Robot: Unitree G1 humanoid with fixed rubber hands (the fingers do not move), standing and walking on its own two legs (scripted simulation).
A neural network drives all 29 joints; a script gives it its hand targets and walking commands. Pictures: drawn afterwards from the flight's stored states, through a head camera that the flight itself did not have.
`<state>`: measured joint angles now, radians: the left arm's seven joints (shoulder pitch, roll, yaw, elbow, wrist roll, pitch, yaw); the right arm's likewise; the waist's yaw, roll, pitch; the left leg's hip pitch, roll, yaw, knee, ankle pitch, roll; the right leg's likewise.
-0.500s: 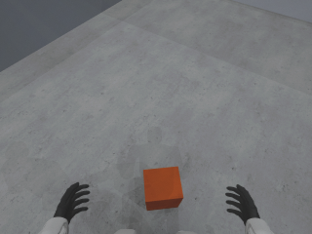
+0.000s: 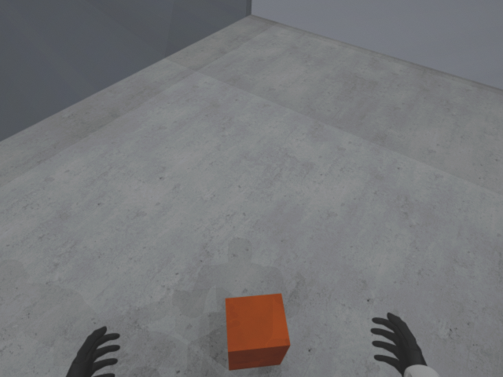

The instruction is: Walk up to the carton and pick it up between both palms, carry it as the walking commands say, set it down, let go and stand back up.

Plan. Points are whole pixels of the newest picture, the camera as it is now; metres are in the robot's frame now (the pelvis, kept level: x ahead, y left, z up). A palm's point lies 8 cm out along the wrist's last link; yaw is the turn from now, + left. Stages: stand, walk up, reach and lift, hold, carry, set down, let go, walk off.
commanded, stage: stand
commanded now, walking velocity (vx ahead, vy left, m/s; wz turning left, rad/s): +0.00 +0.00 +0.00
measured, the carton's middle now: (254, 333) +0.36 -0.02 -0.63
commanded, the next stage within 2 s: none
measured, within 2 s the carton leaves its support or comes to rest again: neither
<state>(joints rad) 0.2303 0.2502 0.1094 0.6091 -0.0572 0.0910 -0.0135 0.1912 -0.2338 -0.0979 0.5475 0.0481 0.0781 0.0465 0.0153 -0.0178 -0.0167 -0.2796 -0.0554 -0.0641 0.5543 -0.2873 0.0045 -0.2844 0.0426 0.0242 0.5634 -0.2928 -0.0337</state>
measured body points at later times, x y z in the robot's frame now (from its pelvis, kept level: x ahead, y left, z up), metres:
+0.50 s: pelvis +0.01 +0.00 +0.00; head -0.02 +0.01 +0.45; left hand +0.13 +0.29 -0.10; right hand +0.19 -0.28 -0.06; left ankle +0.00 +0.11 -0.73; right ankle +0.00 -0.10 -0.73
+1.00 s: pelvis -0.01 +0.00 +0.00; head -0.05 +0.00 +0.45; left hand +0.10 +0.29 -0.10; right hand +0.15 -0.29 -0.07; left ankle +0.00 +0.11 -0.73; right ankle +0.00 -0.10 -0.73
